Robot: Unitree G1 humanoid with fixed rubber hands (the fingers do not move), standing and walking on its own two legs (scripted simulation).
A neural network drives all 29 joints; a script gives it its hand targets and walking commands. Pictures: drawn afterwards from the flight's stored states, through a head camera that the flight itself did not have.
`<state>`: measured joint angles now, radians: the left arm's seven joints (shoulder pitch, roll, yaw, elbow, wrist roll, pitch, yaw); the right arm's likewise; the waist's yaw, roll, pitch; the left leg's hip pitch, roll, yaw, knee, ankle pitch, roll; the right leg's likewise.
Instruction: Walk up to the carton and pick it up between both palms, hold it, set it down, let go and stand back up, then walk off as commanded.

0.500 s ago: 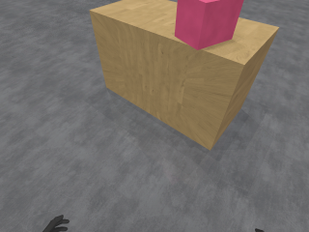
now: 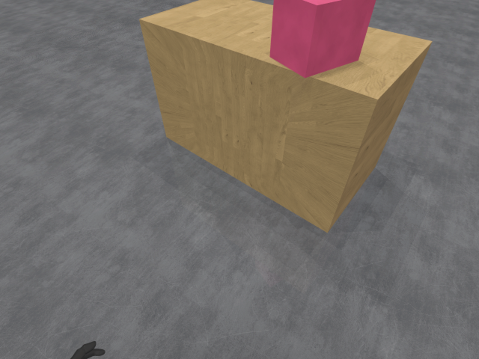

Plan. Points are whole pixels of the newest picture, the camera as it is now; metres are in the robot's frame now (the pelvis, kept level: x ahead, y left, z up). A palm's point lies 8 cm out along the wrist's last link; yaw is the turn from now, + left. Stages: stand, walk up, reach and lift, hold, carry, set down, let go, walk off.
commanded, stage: walk up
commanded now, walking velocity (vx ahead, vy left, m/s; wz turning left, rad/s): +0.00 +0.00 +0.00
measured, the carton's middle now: (319, 27) +1.16 -0.28 +0.11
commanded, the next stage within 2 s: none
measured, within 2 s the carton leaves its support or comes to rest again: neither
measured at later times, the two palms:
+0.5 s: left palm (99, 353) +0.17 +0.24 -0.05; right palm out of the picture +0.10 -0.42 -0.13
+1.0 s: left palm (168, 270) +0.32 +0.16 -0.08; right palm out of the picture +0.26 -0.48 -0.11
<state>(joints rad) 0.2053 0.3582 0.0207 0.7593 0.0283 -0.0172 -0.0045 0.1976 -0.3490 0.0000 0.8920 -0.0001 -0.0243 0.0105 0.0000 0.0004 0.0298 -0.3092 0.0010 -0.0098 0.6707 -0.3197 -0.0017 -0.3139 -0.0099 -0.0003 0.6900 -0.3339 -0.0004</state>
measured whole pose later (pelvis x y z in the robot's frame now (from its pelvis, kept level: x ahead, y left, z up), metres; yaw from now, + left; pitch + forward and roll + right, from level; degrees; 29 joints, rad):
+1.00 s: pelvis +0.23 -0.14 +0.00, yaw -18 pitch +0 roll -1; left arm 0.49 0.35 0.07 0.76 0.00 -0.08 0.06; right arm 0.08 -0.46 0.00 0.84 0.00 0.02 0.06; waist 0.00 0.08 0.10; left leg -0.45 0.00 0.06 0.61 -0.17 0.06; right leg -0.06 0.15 0.07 0.60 -0.47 -0.05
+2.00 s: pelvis +0.51 -0.08 +0.00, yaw -30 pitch -6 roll -2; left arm 0.38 0.48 0.05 0.76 0.00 -0.06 0.08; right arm 0.18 -0.45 0.00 0.77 0.00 0.05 0.09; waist 0.00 0.05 0.12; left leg -0.27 0.01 0.13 0.63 -0.25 0.08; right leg -0.36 0.00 0.02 1.07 -0.43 0.00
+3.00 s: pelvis +0.73 +0.06 +0.01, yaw -37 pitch -3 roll -4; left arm 0.25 0.44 0.05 0.77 0.01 0.02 0.00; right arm 0.40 -0.43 0.00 0.81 0.00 -0.04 -0.02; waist 0.00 -0.03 0.13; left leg -0.07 0.00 0.09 0.55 -0.43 0.04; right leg -0.46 0.08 0.09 1.01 -0.27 -0.03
